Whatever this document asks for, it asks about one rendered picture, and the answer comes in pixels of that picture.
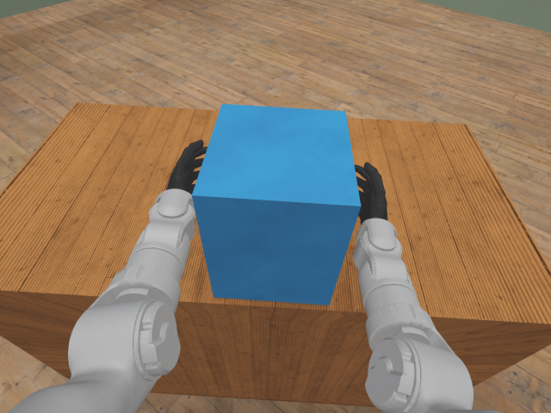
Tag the right robot forearm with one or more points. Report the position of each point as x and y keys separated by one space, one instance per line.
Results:
x=388 y=295

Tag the pedestal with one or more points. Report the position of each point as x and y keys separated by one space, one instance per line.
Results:
x=72 y=214

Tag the carton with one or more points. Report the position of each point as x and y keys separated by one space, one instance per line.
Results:
x=276 y=202

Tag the right robot upper arm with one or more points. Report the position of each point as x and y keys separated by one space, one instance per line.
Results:
x=407 y=376

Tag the left robot hand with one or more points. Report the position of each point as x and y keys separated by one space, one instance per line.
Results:
x=183 y=174

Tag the right robot hand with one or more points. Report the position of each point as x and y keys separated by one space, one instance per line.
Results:
x=373 y=200

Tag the left robot forearm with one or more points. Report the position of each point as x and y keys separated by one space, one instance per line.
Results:
x=156 y=264

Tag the left robot upper arm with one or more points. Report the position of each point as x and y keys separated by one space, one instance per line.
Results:
x=118 y=352

